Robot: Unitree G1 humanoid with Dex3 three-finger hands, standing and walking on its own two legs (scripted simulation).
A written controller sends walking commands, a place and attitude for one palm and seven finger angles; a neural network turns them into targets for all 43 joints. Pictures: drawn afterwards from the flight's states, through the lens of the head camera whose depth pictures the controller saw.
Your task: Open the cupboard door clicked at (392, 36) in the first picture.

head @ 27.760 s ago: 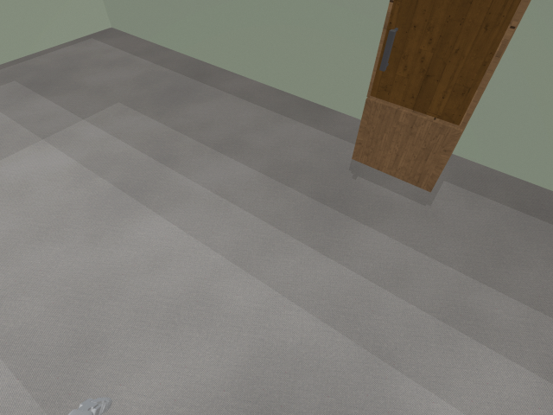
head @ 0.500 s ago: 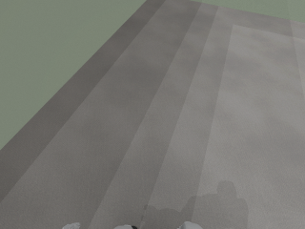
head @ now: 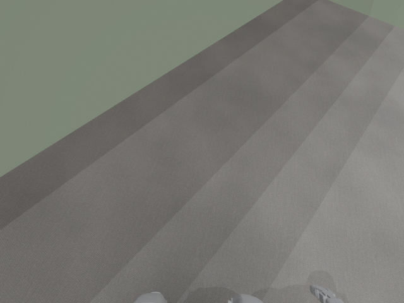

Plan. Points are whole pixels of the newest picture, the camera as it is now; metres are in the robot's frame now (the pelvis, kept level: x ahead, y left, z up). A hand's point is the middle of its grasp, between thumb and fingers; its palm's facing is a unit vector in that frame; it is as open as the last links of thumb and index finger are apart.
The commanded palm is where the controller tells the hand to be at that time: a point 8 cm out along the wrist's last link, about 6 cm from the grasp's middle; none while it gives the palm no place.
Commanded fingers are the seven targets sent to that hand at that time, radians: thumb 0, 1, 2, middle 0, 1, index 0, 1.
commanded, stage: turn to face it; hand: left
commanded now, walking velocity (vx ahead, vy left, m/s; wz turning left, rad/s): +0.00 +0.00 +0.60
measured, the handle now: out of the picture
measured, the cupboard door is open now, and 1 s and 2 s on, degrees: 45 45 45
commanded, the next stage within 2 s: none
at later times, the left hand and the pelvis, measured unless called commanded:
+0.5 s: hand out of the picture +0.02 +0.14 -0.15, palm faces +0.33 -0.91 -0.24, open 7.3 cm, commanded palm none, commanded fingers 0.00 0.90 0.90 -0.20 -0.30 -0.20 -0.30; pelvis +0.03 -0.06 +0.02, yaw +19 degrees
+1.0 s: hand out of the picture +0.03 +0.14 -0.13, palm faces +0.57 -0.76 -0.30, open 7.3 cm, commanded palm none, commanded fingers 0.00 0.90 0.90 -0.20 -0.30 -0.20 -0.30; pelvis +0.08 -0.10 +0.01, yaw +37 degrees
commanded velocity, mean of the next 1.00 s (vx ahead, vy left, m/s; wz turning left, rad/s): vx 0.00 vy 0.00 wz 0.60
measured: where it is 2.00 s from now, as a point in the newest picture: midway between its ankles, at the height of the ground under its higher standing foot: outside the picture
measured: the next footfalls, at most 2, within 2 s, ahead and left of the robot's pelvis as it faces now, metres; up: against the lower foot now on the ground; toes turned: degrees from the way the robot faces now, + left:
right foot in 0.20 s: +0.07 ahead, -0.16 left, +0.00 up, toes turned +4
left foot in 0.56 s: +0.03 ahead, +0.07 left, +0.00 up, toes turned +27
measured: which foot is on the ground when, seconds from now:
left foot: down 0.00-0.20, up 0.22-0.54, down 0.56-0.88, up 0.90-1.00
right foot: up 0.00-0.18, down 0.20-0.56, up 0.58-0.86, down 0.88-1.00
